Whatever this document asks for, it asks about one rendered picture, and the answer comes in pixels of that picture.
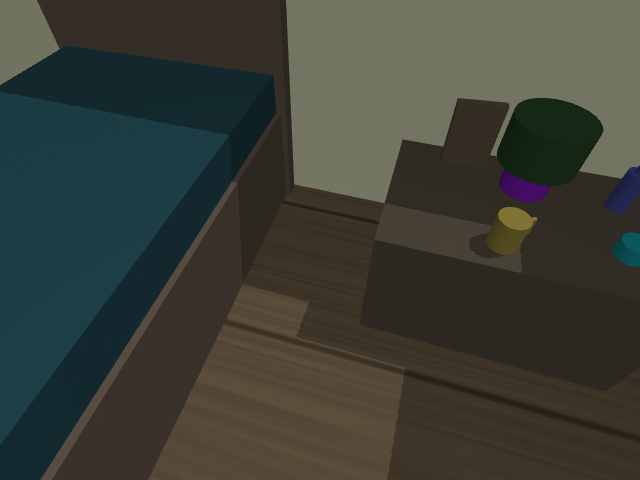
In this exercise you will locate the bed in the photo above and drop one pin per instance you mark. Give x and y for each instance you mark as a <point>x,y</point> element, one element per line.
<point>141,168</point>

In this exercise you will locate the potted plant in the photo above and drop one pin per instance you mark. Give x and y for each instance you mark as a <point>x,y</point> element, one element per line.
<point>545,144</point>

